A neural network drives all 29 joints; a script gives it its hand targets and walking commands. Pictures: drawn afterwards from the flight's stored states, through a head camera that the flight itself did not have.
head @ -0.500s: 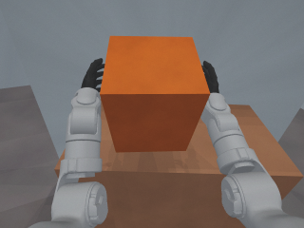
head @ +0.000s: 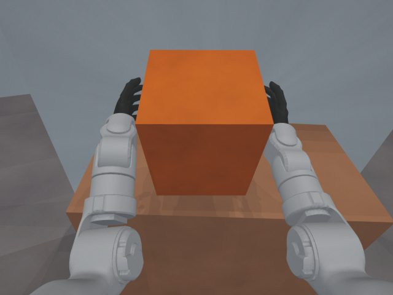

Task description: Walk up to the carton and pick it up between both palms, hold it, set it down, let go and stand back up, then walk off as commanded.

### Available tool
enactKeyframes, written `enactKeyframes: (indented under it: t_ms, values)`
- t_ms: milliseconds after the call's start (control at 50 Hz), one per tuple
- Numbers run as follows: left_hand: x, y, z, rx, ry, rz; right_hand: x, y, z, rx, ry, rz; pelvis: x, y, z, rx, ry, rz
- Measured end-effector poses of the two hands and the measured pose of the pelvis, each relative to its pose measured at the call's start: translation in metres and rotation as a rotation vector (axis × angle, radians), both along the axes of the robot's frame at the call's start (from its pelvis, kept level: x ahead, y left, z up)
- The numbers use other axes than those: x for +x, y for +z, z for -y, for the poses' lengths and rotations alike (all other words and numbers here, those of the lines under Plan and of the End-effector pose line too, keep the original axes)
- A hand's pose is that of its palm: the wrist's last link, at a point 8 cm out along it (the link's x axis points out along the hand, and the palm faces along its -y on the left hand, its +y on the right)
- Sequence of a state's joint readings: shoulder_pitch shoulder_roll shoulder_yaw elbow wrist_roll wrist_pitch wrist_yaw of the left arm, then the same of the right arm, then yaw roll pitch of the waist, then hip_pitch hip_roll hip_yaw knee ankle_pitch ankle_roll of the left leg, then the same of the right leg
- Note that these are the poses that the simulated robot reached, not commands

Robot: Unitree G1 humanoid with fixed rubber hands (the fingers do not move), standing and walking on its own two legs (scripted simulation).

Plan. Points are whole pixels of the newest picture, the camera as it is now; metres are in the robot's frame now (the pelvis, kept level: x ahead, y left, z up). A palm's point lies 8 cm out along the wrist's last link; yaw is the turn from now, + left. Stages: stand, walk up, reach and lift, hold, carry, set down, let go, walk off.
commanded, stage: set down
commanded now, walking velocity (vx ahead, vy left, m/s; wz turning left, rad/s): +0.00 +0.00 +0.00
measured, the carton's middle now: (201, 128) +0.42 +0.00 +0.17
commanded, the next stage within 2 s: none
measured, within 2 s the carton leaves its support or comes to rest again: neither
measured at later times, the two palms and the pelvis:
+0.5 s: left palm (129, 121) +0.39 +0.15 +0.20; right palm (275, 130) +0.39 -0.15 +0.19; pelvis +0.00 +0.00 +0.00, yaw +0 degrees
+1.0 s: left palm (140, 131) +0.42 +0.13 +0.16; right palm (275, 137) +0.41 -0.17 +0.16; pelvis +0.01 +0.00 +0.00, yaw +0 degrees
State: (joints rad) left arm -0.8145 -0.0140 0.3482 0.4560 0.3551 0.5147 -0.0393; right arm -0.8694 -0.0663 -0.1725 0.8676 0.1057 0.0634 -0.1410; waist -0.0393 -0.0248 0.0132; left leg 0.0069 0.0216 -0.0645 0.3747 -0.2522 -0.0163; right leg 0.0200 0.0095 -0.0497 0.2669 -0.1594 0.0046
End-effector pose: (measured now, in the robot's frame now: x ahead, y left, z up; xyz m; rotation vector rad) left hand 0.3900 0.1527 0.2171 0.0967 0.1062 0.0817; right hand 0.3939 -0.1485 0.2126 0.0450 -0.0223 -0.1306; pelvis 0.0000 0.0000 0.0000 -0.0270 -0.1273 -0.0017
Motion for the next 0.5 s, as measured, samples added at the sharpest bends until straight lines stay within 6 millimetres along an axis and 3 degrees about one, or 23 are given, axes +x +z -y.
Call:
enactKeyframes:
  t_ms: [180, 500]
  values:
    - [0.009, -0.008, 0.003, 0.019, -0.001, -0.009, 0.008, -0.009, 0.002, 0.001, -0.011, -0.011, 0.007, 0.0, 0.0, 0.0, 0.0, -0.009]
    - [0.003, -0.013, 0.006, 0.016, -0.004, -0.016, 0.001, -0.02, 0.006, 0.002, -0.007, -0.029, 0.002, 0.0, 0.0, 0.0, 0.0, -0.002]
